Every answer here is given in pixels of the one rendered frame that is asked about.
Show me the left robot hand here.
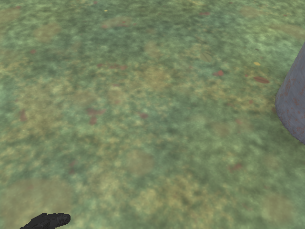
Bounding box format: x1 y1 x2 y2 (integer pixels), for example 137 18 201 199
20 213 71 229

